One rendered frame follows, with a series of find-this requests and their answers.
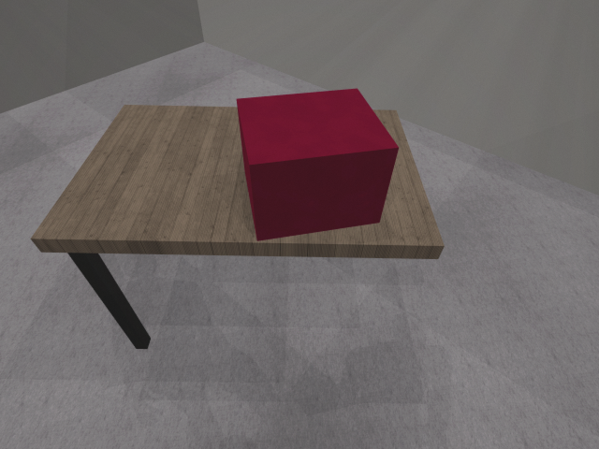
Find table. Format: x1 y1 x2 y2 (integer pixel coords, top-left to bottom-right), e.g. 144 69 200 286
31 105 445 349

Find carton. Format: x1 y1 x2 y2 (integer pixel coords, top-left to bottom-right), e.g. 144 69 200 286
237 89 399 241

